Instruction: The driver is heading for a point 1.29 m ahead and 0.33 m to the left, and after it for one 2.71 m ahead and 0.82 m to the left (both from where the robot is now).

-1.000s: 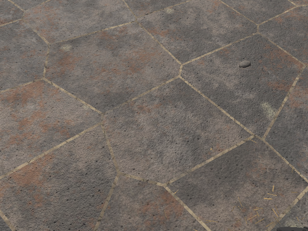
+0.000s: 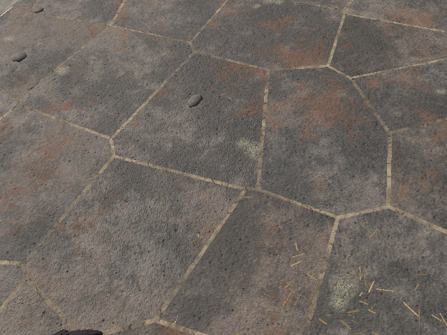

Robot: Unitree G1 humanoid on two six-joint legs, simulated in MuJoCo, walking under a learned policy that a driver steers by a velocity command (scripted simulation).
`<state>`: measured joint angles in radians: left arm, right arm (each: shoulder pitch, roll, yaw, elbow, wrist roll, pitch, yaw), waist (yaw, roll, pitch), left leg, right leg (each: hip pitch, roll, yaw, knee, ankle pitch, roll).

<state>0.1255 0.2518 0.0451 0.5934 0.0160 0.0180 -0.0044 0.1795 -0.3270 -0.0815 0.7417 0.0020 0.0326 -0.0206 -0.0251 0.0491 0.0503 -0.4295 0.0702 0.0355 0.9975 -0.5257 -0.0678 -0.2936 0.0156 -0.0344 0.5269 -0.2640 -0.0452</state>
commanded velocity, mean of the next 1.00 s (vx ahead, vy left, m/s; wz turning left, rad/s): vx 0.14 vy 0.00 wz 0.33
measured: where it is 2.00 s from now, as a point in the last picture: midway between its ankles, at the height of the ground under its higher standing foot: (224, 327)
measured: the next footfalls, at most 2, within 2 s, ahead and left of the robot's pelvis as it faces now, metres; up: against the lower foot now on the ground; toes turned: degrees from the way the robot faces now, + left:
left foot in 0.46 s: +0.17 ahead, +0.19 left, +0.00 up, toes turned +16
right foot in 0.94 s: +0.28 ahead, +0.00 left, +0.00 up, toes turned +26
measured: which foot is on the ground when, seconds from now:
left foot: up 0.00-0.44, down 0.46-1.00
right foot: down 0.00-0.46, up 0.48-0.92, down 0.94-1.00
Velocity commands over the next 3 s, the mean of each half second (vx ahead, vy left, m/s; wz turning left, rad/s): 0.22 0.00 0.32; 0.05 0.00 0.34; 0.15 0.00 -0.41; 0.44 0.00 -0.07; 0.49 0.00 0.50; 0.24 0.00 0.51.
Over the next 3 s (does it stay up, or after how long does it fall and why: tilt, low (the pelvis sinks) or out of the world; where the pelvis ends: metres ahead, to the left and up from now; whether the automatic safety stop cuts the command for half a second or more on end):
stays up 0.96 0.17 -0.01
